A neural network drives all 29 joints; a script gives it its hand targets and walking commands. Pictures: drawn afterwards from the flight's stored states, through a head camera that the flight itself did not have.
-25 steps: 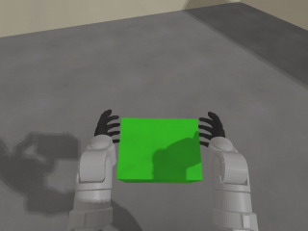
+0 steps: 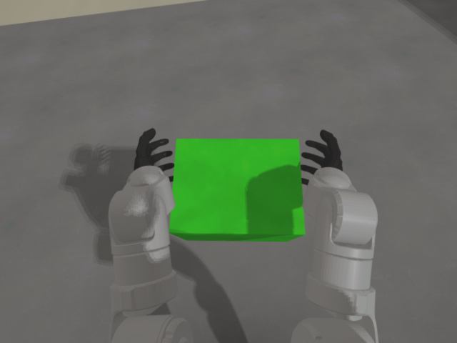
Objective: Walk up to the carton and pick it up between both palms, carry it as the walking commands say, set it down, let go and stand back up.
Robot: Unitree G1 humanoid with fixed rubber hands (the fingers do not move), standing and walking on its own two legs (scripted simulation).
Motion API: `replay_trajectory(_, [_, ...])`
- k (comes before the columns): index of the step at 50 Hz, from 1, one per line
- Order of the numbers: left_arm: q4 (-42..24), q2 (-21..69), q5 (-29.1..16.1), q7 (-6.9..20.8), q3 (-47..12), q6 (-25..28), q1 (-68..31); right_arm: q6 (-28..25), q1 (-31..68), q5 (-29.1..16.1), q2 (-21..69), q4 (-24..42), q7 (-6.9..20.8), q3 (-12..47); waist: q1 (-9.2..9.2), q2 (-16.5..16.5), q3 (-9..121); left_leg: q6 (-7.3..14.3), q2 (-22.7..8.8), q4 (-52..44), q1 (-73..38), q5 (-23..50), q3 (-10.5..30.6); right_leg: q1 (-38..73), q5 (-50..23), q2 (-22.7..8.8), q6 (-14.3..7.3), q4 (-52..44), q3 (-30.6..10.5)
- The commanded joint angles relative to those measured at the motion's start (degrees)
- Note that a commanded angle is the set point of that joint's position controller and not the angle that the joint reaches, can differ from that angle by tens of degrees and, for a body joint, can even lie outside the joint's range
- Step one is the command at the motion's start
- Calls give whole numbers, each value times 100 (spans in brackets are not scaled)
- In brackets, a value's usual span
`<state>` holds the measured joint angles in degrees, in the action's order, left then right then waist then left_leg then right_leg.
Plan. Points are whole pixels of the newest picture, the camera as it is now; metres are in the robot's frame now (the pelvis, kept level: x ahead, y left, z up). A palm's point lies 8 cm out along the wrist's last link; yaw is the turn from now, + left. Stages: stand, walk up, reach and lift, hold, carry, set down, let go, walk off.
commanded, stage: carry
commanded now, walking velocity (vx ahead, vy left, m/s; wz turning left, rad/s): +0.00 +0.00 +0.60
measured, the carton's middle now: (236, 195) +0.37 -0.02 +0.03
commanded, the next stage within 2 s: none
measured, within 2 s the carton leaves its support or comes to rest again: neither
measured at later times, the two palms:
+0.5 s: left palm (61, 230) +0.27 +0.23 +0.12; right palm (245, 184) +0.34 -0.03 +0.10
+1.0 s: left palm out of the picture +0.15 +0.30 +0.13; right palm (184, 220) +0.27 +0.05 +0.14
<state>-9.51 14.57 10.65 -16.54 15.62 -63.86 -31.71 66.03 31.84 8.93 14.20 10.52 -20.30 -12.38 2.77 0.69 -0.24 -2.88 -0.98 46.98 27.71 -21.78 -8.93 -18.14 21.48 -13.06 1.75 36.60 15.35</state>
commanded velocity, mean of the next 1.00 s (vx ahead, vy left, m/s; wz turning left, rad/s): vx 0.00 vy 0.00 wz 0.28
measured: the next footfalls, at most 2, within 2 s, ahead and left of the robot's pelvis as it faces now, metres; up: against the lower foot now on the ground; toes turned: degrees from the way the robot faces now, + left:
left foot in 0.06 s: +0.04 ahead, +0.12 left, +0.00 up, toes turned +12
right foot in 0.44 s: +0.05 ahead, -0.08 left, +0.00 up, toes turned +7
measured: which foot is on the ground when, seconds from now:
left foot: up 0.00-0.04, down 0.06-0.46, up 0.48-0.72, down 0.74-1.00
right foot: down 0.00-0.06, up 0.08-0.42, down 0.44-0.74, up 0.76-1.00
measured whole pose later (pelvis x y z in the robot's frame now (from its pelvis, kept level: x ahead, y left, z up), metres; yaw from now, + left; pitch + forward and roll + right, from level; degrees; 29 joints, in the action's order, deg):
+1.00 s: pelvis -0.09 +0.03 +0.00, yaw +23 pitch +4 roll +0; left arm -5.3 12.8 10.5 -17.2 13.9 -64.7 -30.8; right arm 63.8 32.1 11.8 14.6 3.3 -16.9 -15.1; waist -1.4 1.5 4.0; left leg 4.1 0.7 30.8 21.5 -13.0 -6.3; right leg -20.0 23.8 -2.7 2.2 35.7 5.2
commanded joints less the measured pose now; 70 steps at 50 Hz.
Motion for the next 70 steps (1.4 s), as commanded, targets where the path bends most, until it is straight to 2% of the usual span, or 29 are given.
replay_trajectory(1, [498,4643,-1888,1209,-3293,-197,-2382,158,3063,-2212,5210,-401,1473,3858,-390,1434,2304,57,346,-1451,-357,606,-514,2018,-4518,-783,-287,311,-240])
replay_trajectory(2, [529,4630,-1902,1214,-3316,-199,-2371,168,2940,-2175,5199,-498,1502,3771,-279,996,2475,125,209,-2256,-1255,1561,-419,1535,-4064,-642,-31,967,-13])
replay_trajectory(3, [553,4578,-1921,1231,-3374,-201,-2497,168,2962,-2151,5125,-568,1531,3655,-172,377,2487,426,-560,-2347,-2450,3303,654,114,-2082,-450,285,1682,-211])
replay_trajectory(4, [436,4694,-2056,1268,-3605,-175,-2990,92,3045,-1949,4987,-859,1486,3391,-155,-1498,2573,1209,-2024,-1429,-3718,8185,2600,-1774,1346,358,649,2765,-205])
replay_trajectory(5, [484,4867,-2085,1303,-3734,-228,-2275,133,2151,-1864,5018,-833,1527,3229,-125,-1459,2703,1559,-1942,-1137,-3915,8669,2362,-2135,1950,454,578,3060,-849])
replay_trajectory(7, [236,5189,-2386,1388,-4058,-119,-3299,-9,2682,-1840,5267,-883,1637,3250,-146,-985,2782,1451,-1604,-1250,-3634,7176,1835,-2228,1518,522,433,2965,-1118])
replay_trajectory(9, [-293,5474,-2653,1452,-4375,21,-3649,-181,2679,-1898,5535,-598,1683,3362,-178,-1013,2795,1428,-1359,-1405,-3136,5984,1608,-1875,902,596,406,2722,-1074])
replay_trajectory(17, [39,5244,-2460,1405,-4209,6,-2829,-227,2447,-1817,5063,-321,1612,3391,-147,-884,2827,1574,-1353,-1535,-2609,5154,2309,-1102,638,994,361,1305,-1036])
replay_trajectory(19, [116,5205,-2379,1390,-4097,-11,-2767,-196,2565,-1853,5062,-306,1621,3452,-169,-917,2761,1508,-1251,-1526,-2322,4945,2420,-703,455,1088,330,689,-992])
replay_trajectory(21, [201,5192,-2298,1375,-3963,-29,-2651,-162,2688,-1903,5072,-286,1620,3530,-288,-708,2777,1234,-926,-1180,-1707,4451,2152,344,-403,1003,261,-569,-847])
replay_trajectory(22, [231,5166,-2256,1370,-3878,-36,-2576,-146,2683,-1915,5065,-306,1608,3551,-352,-423,2760,973,-697,-904,-993,3440,1954,1190,-1143,600,131,-1038,-1056])
replay_trajectory(23, [311,5083,-2187,1379,-3788,-9,-2442,-121,2746,-1945,5067,-235,1601,3643,-384,809,2716,529,-84,-218,123,1509,1328,1978,-3030,-534,-348,-989,-2055])
replay_trajectory(24, [340,5042,-2081,1370,-3759,-27,-2255,-76,2835,-2048,5070,-126,1622,3737,-410,1607,2538,291,315,1047,927,-1060,777,1964,-4441,-1606,-1107,-1070,-2767])
replay_trajectory(25, [340,5043,-2030,1370,-3786,-55,-2127,-65,2798,-2109,5073,-154,1637,3790,-384,974,2349,183,50,1643,1026,-1291,731,1784,-4839,-1638,-1239,-1059,-2659])
replay_trajectory(26, [413,5013,-1988,1387,-3689,-78,-2057,-30,2745,-2162,5124,-270,1660,3831,-370,557,2306,169,1,1815,937,-1085,721,1649,-4621,-1351,-1151,-1039,-2291])
replay_trajectory(29, [336,4956,-1990,1394,-3585,-2,-2662,-78,3108,-2264,5322,-459,1715,3933,-345,885,2209,204,25,1233,626,-579,440,1566,-4204,-660,-882,-953,-1464])
replay_trajectory(34, [595,4848,-2019,1410,-3604,-85,-2560,-54,3089,-2148,5211,-574,1578,3802,-379,1200,2364,251,327,-695,-288,-306,-34,1388,-3894,-462,-820,-538,-1164])
replay_trajectory(35, [631,4822,-2025,1405,-3624,-115,-2477,-19,2956,-2103,5185,-644,1570,3741,-321,1089,2458,292,324,-1438,-660,184,-86,1371,-3786,-380,-688,-299,-1054])
replay_trajectory(36, [693,4775,-2024,1400,-3627,-141,-2429,12,2904,-2060,5146,-716,1573,3661,-256,879,2577,333,136,-2286,-1322,1109,-23,1114,-3418,-251,-422,-12,-887])
replay_trajectory(37, [746,4719,-2021,1390,-3638,-147,-2550,25,2987,-2043,5070,-807,1587,3559,-259,554,2501,451,-420,-2453,-2024,1940,594,290,-2427,-92,-152,336,-844])
replay_trajectory(38, [645,4714,-2073,1412,-3772,-157,-2922,-7,3047,-1896,4905,-1017,1568,3360,-245,-846,2438,978,-1589,-1948,-2668,5047,2001,-935,-373,429,204,936,-556])
replay_trajectory(39, [579,4740,-2116,1412,-3876,-164,-3225,-7,2980,-1840,4892,-1140,1577,3203,-138,-1382,2396,1491,-1876,-2008,-2732,5968,2263,-1221,1258,646,251,1253,-760])
replay_trajectory(41, [581,4967,-2193,1434,-3967,-167,-3381,-19,2855,-1777,5051,-1312,1648,3112,-154,-924,2333,1527,-1677,-2142,-2515,4891,1807,-1206,1162,659,198,1473,-1141])
replay_trajectory(44, [499,5229,-2357,1479,-4153,-136,-3683,-115,3003,-1762,5251,-1232,1693,3056,-179,-945,2241,1383,-1299,-2425,-2100,3411,1396,-865,629,875,128,1219,-1088])
replay_trajectory(49, [656,5200,-2307,1443,-4033,-166,-3370,-128,3054,-1765,5101,-1024,1664,3062,-262,-808,2496,1252,-1158,-2302,-2201,2978,1374,5,96,1121,20,-540,-959])
replay_trajectory(51, [692,5123,-2246,1444,-3899,-213,-3088,-84,2848,-1758,5050,-1009,1648,3084,-289,-671,2640,1061,-1001,-2177,-2018,2626,1368,680,-577,852,-50,-1147,-1141])
replay_trajectory(54, [805,5005,-2137,1457,-3779,-187,-3191,-28,3260,-1855,5060,-884,1641,3307,-275,148,2386,740,-599,-2090,-1457,1613,978,582,-1476,392,-258,-929,-1604])
replay_trajectory(61, [1002,4857,-1940,1413,-3545,-282,-3076,107,3309,-1890,4961,-1116,1656,3245,-305,-31,1922,701,-710,-2586,-1088,581,1217,303,-548,560,-339,-984,-1496])
replay_trajectory(70, [989,4947,-2036,1456,-3575,-253,-3237,64,3273,-1856,4989,-1177,1675,3121,-310,-85,1953,646,-690,-2550,-1184,544,1151,112,-487,546,-409,-1073,-1617])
